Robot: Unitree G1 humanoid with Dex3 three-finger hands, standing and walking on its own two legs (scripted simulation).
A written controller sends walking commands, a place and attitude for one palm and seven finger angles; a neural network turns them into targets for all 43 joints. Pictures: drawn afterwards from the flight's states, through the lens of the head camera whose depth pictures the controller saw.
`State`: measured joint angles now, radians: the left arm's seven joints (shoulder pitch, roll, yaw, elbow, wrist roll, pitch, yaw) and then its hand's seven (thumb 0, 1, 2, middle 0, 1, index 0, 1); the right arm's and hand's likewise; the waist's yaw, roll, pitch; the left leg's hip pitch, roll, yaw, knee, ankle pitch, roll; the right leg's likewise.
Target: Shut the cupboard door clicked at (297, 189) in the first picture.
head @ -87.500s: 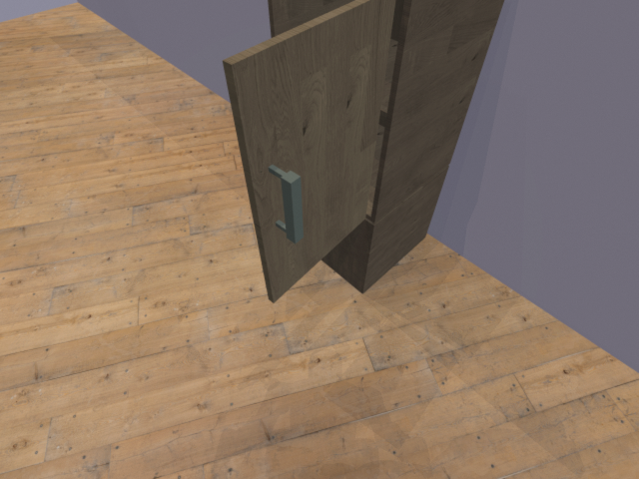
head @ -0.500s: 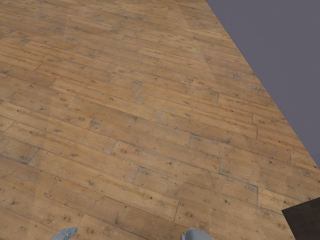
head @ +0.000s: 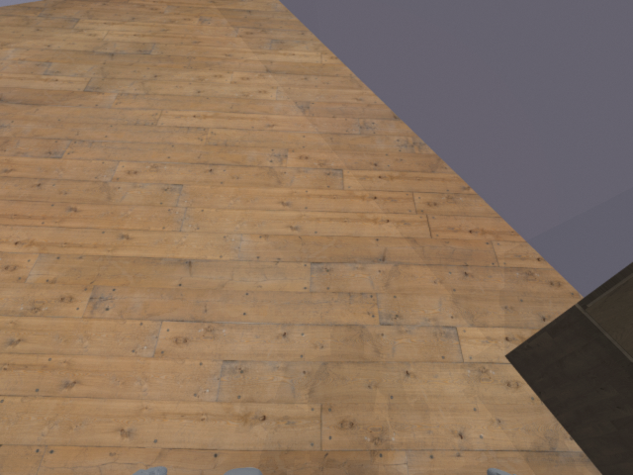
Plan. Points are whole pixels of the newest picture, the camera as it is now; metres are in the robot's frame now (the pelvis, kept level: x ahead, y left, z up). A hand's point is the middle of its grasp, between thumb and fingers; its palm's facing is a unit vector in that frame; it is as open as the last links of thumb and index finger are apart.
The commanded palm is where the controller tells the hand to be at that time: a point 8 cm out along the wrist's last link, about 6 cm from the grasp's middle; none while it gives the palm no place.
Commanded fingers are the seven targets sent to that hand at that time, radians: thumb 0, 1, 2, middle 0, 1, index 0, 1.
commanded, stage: turn to face it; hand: left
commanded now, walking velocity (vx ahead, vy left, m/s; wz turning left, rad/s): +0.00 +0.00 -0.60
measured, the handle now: out of the picture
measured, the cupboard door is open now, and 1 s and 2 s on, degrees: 0 0 0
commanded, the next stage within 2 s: take the last steps up to it in 1.58 s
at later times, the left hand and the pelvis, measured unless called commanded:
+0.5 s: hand (212, 434) +0.18 +0.16 -0.15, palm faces -0.29 -0.92 -0.27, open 7.4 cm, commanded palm none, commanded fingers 0.00 0.90 0.90 -0.20 -0.30 -0.20 -0.30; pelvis +0.03 -0.01 +0.00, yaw -18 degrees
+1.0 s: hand (259, 371) +0.27 +0.10 -0.15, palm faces -0.57 -0.79 -0.21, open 7.4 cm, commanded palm none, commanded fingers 0.00 0.90 0.90 -0.20 -0.30 -0.20 -0.30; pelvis +0.06 +0.00 +0.01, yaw -36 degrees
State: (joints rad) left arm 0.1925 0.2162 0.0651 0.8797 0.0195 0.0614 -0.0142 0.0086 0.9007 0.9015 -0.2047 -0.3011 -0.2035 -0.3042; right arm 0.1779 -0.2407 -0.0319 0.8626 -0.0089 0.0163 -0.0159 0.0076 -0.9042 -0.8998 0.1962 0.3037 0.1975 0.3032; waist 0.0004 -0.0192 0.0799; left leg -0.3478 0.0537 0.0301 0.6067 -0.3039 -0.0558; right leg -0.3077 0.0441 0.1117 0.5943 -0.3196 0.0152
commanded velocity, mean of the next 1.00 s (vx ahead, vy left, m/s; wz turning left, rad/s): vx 0.00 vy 0.00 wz -0.60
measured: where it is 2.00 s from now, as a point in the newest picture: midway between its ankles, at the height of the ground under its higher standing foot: outside the picture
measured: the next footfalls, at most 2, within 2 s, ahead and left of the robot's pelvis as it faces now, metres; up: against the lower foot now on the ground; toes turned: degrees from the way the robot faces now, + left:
right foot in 0.34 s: +0.02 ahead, -0.14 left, +0.00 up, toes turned -18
left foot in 0.66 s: +0.15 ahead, +0.09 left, +0.00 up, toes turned -20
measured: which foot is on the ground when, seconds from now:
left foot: down 0.00-0.34, up 0.36-0.64, down 0.66-1.00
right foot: down 0.00-0.00, up 0.02-0.32, down 0.34-0.66, up 0.68-1.00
